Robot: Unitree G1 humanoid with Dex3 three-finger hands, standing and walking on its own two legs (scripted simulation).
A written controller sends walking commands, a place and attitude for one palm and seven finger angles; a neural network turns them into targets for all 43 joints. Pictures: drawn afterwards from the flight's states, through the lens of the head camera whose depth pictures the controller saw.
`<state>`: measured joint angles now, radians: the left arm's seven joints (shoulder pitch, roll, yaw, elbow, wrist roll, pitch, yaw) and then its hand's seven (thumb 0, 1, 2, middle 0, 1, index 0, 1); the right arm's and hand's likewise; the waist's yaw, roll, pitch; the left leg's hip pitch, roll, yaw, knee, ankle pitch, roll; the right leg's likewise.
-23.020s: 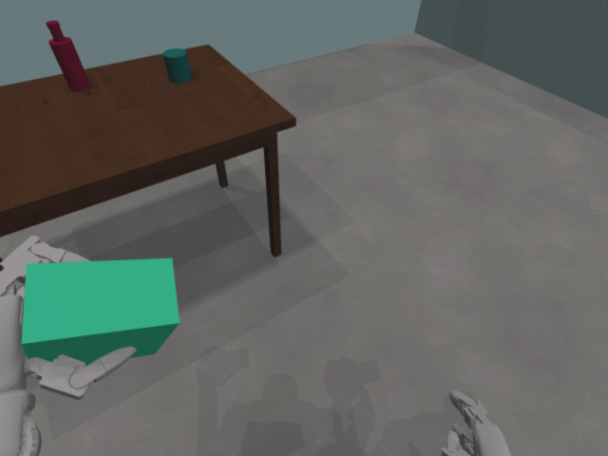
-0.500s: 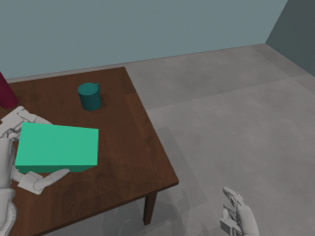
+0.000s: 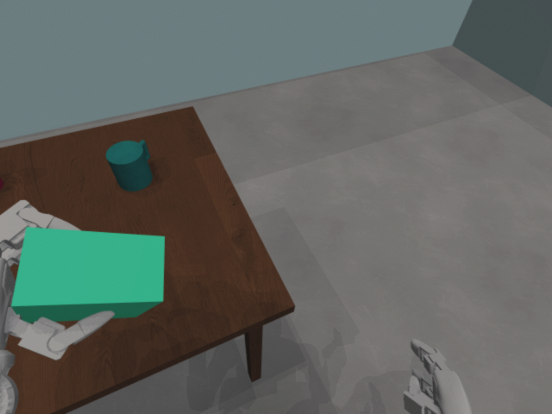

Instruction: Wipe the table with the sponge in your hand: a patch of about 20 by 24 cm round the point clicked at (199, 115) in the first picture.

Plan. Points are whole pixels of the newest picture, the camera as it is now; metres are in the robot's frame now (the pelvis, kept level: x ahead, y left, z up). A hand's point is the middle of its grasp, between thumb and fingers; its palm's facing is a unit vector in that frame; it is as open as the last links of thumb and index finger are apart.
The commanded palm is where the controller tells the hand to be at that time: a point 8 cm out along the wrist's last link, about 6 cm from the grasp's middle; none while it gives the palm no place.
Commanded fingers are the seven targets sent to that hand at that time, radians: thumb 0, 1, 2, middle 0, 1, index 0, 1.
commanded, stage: look again from close up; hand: left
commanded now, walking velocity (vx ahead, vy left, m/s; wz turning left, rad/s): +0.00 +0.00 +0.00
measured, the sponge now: (111, 280) +0.23 +0.20 +0.13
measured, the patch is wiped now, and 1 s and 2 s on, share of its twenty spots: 0.00 0.00 0.00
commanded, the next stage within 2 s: come to a stop and stand still in 0.06 s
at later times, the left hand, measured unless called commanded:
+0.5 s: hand (57, 295) +0.20 +0.24 +0.15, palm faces +0.37 -0.85 -0.37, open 10.6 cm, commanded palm +0.15 +0.27 +0.17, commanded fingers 0.00 0.10 1.30 -1.20 -1.60 -1.20 -1.60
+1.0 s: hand out of the picture +0.22 +0.30 +0.16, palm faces +0.40 -0.83 -0.39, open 10.6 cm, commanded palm +0.16 +0.33 +0.17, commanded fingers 0.00 0.10 1.30 -1.20 -1.60 -1.20 -1.60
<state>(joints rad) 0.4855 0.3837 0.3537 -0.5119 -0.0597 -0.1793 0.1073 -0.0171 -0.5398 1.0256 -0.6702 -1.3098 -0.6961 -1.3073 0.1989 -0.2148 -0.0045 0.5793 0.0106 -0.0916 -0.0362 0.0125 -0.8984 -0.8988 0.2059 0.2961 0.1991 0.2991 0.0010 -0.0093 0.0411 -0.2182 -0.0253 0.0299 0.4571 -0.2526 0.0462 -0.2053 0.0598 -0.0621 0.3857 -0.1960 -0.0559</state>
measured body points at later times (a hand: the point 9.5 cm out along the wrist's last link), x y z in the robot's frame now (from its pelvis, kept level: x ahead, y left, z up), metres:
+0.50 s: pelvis -0.01 -0.01 +0.00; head +0.00 +0.00 +0.45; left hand +0.18 +0.28 +0.17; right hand +0.16 -0.23 -0.07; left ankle -0.01 +0.08 -0.74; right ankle +0.01 -0.08 -0.74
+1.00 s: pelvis +0.00 +0.04 +0.00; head +0.03 +0.08 +0.44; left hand +0.19 +0.35 +0.18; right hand +0.18 -0.17 -0.07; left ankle -0.01 +0.08 -0.74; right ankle +0.01 -0.08 -0.74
